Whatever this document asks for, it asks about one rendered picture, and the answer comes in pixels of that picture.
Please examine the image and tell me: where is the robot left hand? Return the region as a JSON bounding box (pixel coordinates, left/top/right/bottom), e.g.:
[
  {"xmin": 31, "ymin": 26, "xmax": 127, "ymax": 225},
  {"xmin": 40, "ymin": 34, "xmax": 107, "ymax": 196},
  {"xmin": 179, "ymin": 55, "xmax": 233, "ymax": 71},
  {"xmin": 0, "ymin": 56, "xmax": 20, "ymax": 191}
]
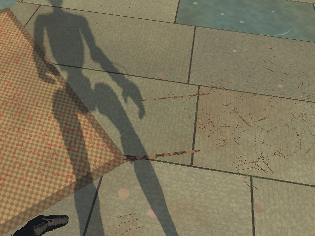
[{"xmin": 11, "ymin": 214, "xmax": 69, "ymax": 236}]

